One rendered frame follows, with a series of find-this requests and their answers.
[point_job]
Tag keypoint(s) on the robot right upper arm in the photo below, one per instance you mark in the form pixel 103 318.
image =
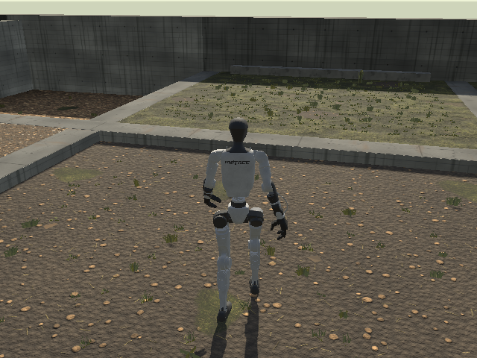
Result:
pixel 265 170

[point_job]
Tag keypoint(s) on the left robot shin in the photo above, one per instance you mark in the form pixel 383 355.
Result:
pixel 223 281

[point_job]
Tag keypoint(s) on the left robot forearm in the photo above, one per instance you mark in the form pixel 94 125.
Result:
pixel 207 192

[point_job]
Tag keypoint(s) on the robot left upper arm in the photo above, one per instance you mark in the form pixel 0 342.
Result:
pixel 211 168

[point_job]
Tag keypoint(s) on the right robot forearm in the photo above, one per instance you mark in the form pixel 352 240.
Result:
pixel 275 203

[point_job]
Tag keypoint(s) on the humanoid robot head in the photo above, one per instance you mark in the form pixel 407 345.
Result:
pixel 238 129

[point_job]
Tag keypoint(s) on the robot right hand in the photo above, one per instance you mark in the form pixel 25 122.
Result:
pixel 284 226

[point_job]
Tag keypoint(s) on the robot left hand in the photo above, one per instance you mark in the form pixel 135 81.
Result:
pixel 207 201

